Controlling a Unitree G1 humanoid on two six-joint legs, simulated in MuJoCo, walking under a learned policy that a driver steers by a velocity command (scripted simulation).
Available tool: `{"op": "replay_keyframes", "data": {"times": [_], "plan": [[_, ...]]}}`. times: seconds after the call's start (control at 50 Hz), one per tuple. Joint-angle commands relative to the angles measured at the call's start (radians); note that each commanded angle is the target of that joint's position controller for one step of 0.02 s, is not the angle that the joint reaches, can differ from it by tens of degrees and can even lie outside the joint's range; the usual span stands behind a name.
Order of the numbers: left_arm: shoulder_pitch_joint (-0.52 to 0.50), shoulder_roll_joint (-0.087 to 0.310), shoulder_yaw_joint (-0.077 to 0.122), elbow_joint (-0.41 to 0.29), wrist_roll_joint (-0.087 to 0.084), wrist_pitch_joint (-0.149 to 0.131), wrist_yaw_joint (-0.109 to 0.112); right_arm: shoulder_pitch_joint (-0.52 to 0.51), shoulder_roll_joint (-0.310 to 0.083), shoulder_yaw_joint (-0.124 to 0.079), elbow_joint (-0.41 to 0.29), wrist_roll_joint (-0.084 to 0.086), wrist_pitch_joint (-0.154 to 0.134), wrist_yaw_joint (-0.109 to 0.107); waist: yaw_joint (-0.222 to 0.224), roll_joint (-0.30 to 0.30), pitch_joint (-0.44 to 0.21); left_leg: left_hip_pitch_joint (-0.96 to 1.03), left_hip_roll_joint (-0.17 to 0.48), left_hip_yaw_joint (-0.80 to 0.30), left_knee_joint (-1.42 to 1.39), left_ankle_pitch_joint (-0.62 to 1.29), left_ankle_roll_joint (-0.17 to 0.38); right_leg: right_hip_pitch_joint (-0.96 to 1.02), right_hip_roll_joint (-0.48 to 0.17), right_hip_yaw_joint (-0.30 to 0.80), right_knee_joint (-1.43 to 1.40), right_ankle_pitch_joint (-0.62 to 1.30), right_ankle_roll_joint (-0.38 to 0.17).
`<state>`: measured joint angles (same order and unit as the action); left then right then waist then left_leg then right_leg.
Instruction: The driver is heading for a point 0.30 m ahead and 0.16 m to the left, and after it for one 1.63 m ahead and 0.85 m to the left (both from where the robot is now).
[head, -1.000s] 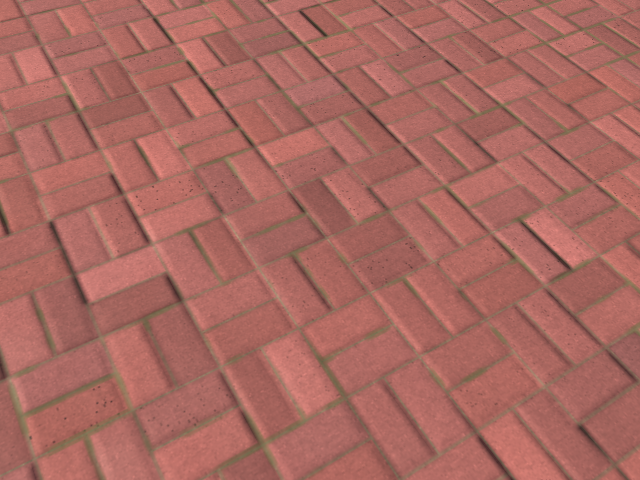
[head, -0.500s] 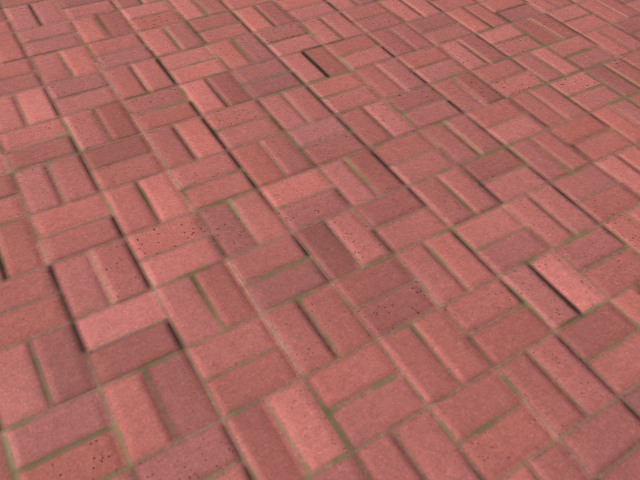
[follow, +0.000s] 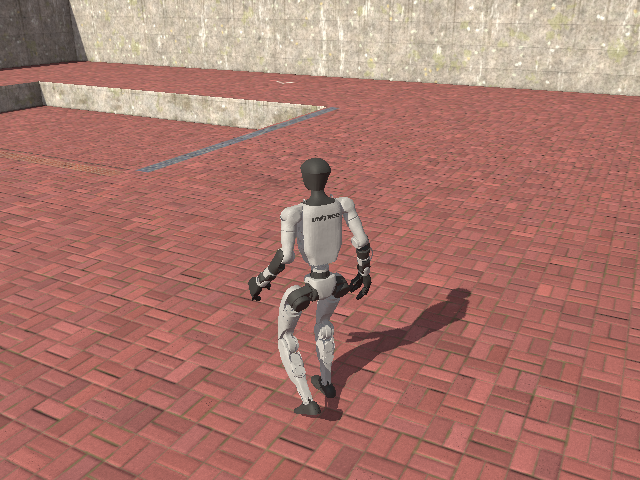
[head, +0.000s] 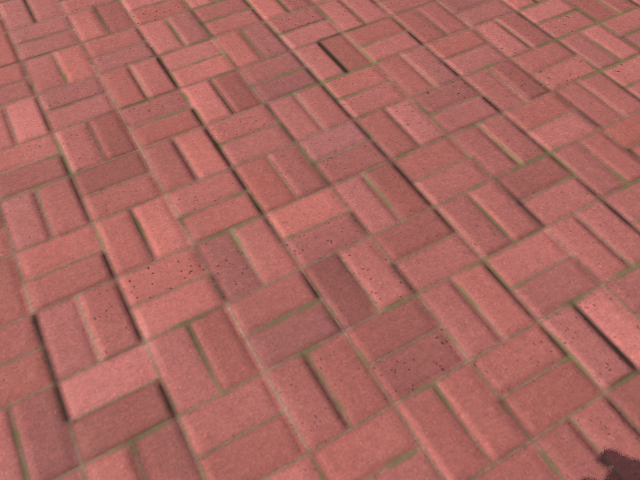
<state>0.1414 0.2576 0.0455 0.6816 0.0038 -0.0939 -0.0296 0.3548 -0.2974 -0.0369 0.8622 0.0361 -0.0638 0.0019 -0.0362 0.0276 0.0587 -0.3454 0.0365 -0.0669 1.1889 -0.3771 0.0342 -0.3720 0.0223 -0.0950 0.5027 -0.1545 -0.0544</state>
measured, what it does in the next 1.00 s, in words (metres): walks ahead, turning left: left foot, then right foot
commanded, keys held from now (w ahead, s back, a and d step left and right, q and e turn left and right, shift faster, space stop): w+q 0.22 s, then q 0.78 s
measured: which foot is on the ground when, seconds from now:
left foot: up 0.00-0.38, down 0.40-0.92, up 0.94-1.00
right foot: down 0.00-0.40, up 0.42-0.90, down 0.92-1.00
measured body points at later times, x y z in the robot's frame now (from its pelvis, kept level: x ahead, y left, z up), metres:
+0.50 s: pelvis +0.25 +0.06 -0.01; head +0.30 +0.08 +0.43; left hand +0.29 +0.36 -0.13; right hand +0.49 -0.16 -0.10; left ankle +0.33 +0.15 -0.73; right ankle +0.14 -0.11 -0.62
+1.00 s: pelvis +0.35 +0.04 +0.01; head +0.38 +0.04 +0.45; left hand +0.32 +0.35 -0.08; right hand +0.65 -0.11 -0.08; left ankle +0.30 +0.14 -0.68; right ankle +0.43 -0.06 -0.73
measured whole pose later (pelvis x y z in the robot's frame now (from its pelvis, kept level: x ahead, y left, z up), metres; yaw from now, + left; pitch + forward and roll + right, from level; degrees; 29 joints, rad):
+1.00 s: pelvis +0.35 +0.04 +0.01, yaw +33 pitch +2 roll +0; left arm 0.16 0.28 0.06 0.73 0.03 -0.02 0.02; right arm 0.17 -0.33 -0.08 0.59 0.01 0.05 -0.02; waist 0.00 0.04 0.02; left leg -0.50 -0.15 -0.16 0.92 -0.47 -0.01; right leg -0.31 0.01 0.04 0.51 -0.24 0.00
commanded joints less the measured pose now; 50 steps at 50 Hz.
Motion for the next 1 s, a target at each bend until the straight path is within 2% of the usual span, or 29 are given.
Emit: {"op": "replay_keyframes", "data": {"times": [0.02, 0.08, 0.12, 0.22, 0.26, 0.3, 0.34, 0.36, 0.38, 0.4, 0.42, 0.44, 0.46, 0.48, 0.5, 0.52, 0.54, 0.58, 0.62, 0.68, 0.76, 0.84, 0.88, 0.9, 0.92, 0.94, 0.96, 0.98, 1.0], "plan": [[0.06, 0.086, 0.034, -0.008, 0.01, -0.029, 0.002, 0.022, -0.086, -0.033, -0.07, 0.002, 0.005, -0.005, 0.022, -0.117, -0.1, -0.212, 0.107, -0.055, 0.023, 0.108, -0.009, 0.237, -0.277, 0.296, -0.335, 0.021, -0.151], [0.043, 0.1, 0.042, 0.029, 0.007, -0.049, 0.003, -0.003, -0.055, -0.035, -0.084, -0.004, 0.038, -0.012, 0.002, -0.096, -0.032, -0.25, 0.114, -0.059, -0.032, 0.158, -0.029, 0.162, -0.274, 0.173, -0.396, 0.098, -0.155], [0.059, 0.115, 0.048, 0.052, 0.012, -0.049, 0.011, -0.058, -0.056, -0.037, -0.107, -0.01, 0.038, -0.012, 0.013, -0.083, -0.005, -0.318, 0.113, -0.075, -0.113, 0.254, -0.039, 0.186, -0.268, 0.11, -0.407, 0.135, -0.153], [0.1, 0.158, 0.057, 0.081, 0.006, -0.03, 0.03, -0.219, -0.027, -0.023, -0.161, -0.015, 0.016, 0.024, 0.076, -0.05, 0.028, -0.321, 0.092, 0.016, -0.404, 0.467, -0.03, 0.264, -0.251, -0.034, -0.407, 0.199, -0.122], [0.119, 0.174, 0.061, 0.095, 0.0, -0.012, 0.038, -0.293, -0.017, -0.017, -0.201, -0.023, 0.013, 0.039, 0.099, -0.039, 0.056, -0.328, 0.076, 0.06, -0.495, 0.465, -0.021, 0.314, -0.262, -0.075, -0.354, 0.344, -0.113], [0.133, 0.194, 0.066, 0.104, -0.011, 0.011, 0.046, -0.317, -0.025, -0.022, -0.238, -0.027, 0.013, 0.054, 0.1, -0.061, 0.037, -0.314, 0.051, 0.101, -0.542, 0.413, -0.008, 0.379, -0.279, -0.096, -0.274, 0.507, -0.096], [0.111, 0.221, 0.074, 0.096, -0.027, 0.031, 0.057, -0.271, -0.059, -0.04, -0.254, -0.029, 0.018, 0.063, 0.061, -0.104, -0.023, -0.237, -0.002, 0.139, -0.561, 0.317, 0.021, 0.431, -0.286, -0.106, -0.154, 0.725, -0.069], [0.094, 0.231, 0.078, 0.088, -0.035, 0.041, 0.062, -0.199, -0.086, -0.055, -0.245, -0.028, 0.021, 0.064, 0.021, -0.119, -0.069, -0.154, -0.04, 0.16, -0.571, 0.274, 0.041, 0.439, -0.28, -0.109, -0.047, 0.822, -0.054], [0.076, 0.226, 0.076, 0.079, -0.041, 0.049, 0.064, -0.08, -0.129, -0.079, -0.221, -0.027, 0.022, 0.059, -0.046, -0.105, -0.134, -0.006, -0.079, 0.164, -0.632, 0.311, 0.071, 0.409, -0.252, -0.12, 0.122, 0.813, -0.027], [0.087, 0.198, 0.064, 0.074, -0.037, 0.046, 0.062, 0.03, -0.188, -0.106, -0.2, -0.032, 0.024, 0.038, -0.105, -0.038, -0.199, 0.205, -0.07, 0.105, -0.717, 0.531, 0.11, 0.286, -0.193, -0.134, 0.366, 0.611, 0.032], [0.185, 0.061, 0.025, 0.042, 0.031, 0.035, 0.052, 0.016, -0.293, -0.119, -0.208, -0.037, 0.034, 0.014, 0.007, 0.24, -0.29, 0.516, 0.175, -0.218, -0.593, 1.066, 0.219, -0.059, -0.06, -0.114, 0.709, -0.37, 0.095], [0.248, 0.097, 0.013, 0.032, 0.017, 0.018, 0.037, -0.006, -0.299, -0.11, -0.273, -0.056, 0.022, 0.025, 0.011, 0.219, -0.531, 0.696, 0.366, -0.66, -0.686, 0.992, 0.437, -0.251, 0.063, 0.124, 0.979, -0.605, 0.124], [0.138, 0.183, 0.034, 0.027, -0.014, 0.014, 0.031, -0.029, -0.231, -0.098, -0.291, -0.05, 0.022, 0.034, -0.055, 0.044, -0.519, 0.649, 0.314, -0.556, -0.748, 0.879, 0.388, -0.284, 0.0, 0.221, 0.986, -0.505, 0.104], [0.067, 0.174, 0.03, -0.003, -0.024, 0.017, 0.036, -0.086, -0.189, -0.086, -0.288, -0.031, 0.02, 0.033, -0.031, 0.007, -0.375, 0.523, 0.263, -0.441, -0.769, 0.759, 0.336, -0.325, -0.03, 0.201, 0.911, -0.408, 0.091], [0.048, 0.161, 0.029, 0.006, -0.007, 0.025, 0.05, -0.132, -0.157, -0.078, -0.288, -0.018, 0.023, 0.028, 0.002, -0.056, -0.267, 0.381, 0.215, -0.371, -0.793, 0.692, 0.29, -0.32, -0.066, 0.192, 0.837, -0.346, 0.097], [0.05, 0.173, 0.034, 0.002, 0.0, 0.039, 0.06, -0.165, -0.138, -0.072, -0.295, -0.02, 0.028, 0.019, 0.032, -0.031, -0.221, 0.266, 0.188, -0.333, -0.82, 0.668, 0.275, -0.269, -0.083, 0.198, 0.779, -0.307, 0.099], [0.064, 0.179, 0.038, 0.003, 0.0, 0.053, 0.061, -0.181, -0.138, -0.07, -0.304, -0.034, 0.034, 0.015, 0.056, 0.0, -0.203, 0.182, 0.166, -0.313, -0.845, 0.653, 0.262, -0.207, -0.082, 0.197, 0.746, -0.285, 0.099], [0.09, 0.15, 0.032, 0.012, 0.007, 0.066, 0.065, -0.192, -0.151, -0.076, -0.307, -0.044, 0.036, 0.008, 0.073, 0.021, -0.2, 0.106, 0.141, -0.269, -0.85, 0.72, 0.258, -0.159, -0.068, 0.179, 0.66, -0.27, 0.115], [0.072, 0.132, 0.025, 0.01, 0.012, 0.072, 0.072, -0.178, -0.171, -0.084, -0.304, -0.039, 0.042, -0.005, 0.067, 0.026, -0.217, 0.095, 0.124, -0.252, -0.839, 0.735, 0.25, -0.159, -0.052, 0.177, 0.574, -0.236, 0.134], [0.028, 0.131, 0.025, 0.001, 0.006, 0.085, 0.075, -0.185, -0.177, -0.086, -0.313, -0.029, 0.066, -0.026, 0.053, 0.054, -0.226, 0.087, 0.098, -0.279, -0.844, 0.494, 0.218, -0.164, -0.04, 0.194, 0.474, -0.16, 0.151], [-0.035, 0.128, 0.026, -0.018, -0.001, 0.082, 0.069, -0.195, -0.171, -0.084, -0.326, -0.033, 0.087, -0.037, 0.027, 0.106, -0.176, 0.058, 0.07, -0.343, -0.858, 0.203, 0.184, -0.14, -0.019, 0.208, 0.33, -0.122, 0.146], [-0.042, 0.138, 0.032, -0.025, -0.007, 0.056, 0.055, -0.18, -0.165, -0.085, -0.332, -0.032, 0.098, -0.031, 0.012, 0.142, -0.179, 0.12, 0.08, -0.425, -0.8, 0.305, 0.177, -0.071, 0.006, 0.208, 0.176, -0.172, 0.121], [0.007, 0.14, 0.04, -0.012, -0.01, 0.046, 0.045, -0.2, -0.158, -0.082, -0.34, -0.02, 0.105, -0.031, 0.046, 0.144, -0.181, 0.128, 0.057, -0.445, -0.751, 0.37, 0.151, 0.027, 0.011, 0.191, -0.008, -0.1, 0.094], [0.042, 0.157, 0.049, -0.001, -0.006, 0.043, 0.043, -0.202, -0.145, -0.078, -0.344, -0.013, 0.109, -0.034, 0.062, 0.124, -0.18, 0.087, 0.02, -0.425, -0.71, 0.323, 0.116, 0.124, -0.029, 0.198, -0.122, 0.008, 0.073], [0.052, 0.223, 0.065, -0.008, 0.011, 0.048, 0.047, -0.162, -0.097, -0.065, -0.348, -0.019, 0.11, -0.032, 0.036, -0.031, -0.201, -0.02, -0.059, -0.324, -0.551, 0.062, 0.059, 0.241, -0.221, 0.348, -0.162, 0.088, 0.002], [0.036, 0.29, 0.081, 0.002, 0.04, 0.062, 0.048, -0.155, -0.105, -0.069, -0.382, -0.011, 0.102, -0.028, -0.004, -0.343, -0.135, -0.243, -0.219, -0.107, -0.373, -0.232, -0.004, 0.257, -0.392, 0.58, -0.2, 0.302, -0.167], [0.01, 0.228, 0.07, -0.026, 0.041, 0.06, 0.049, -0.14, -0.197, -0.096, -0.361, -0.035, 0.091, -0.025, 0.018, -0.268, -0.139, -0.279, -0.147, -0.105, -0.132, -0.25, -0.053, 0.238, -0.451, 0.606, -0.188, 0.363, -0.23], [-0.019, 0.18, 0.057, -0.041, 0.031, 0.062, 0.056, -0.131, -0.221, -0.11, -0.335, -0.025, 0.094, -0.022, 0.012, -0.185, -0.138, -0.272, -0.127, -0.099, -0.046, -0.185, -0.07, 0.227, -0.396, 0.5, -0.162, 0.362, -0.197], [-0.048, 0.158, 0.051, -0.047, 0.018, 0.066, 0.059, -0.115, -0.197, -0.108, -0.311, -0.021, 0.106, -0.025, 0.001, -0.143, -0.122, -0.274, -0.114, -0.081, -0.004, -0.134, -0.091, 0.226, -0.328, 0.405, -0.143, 0.335, -0.15]]}}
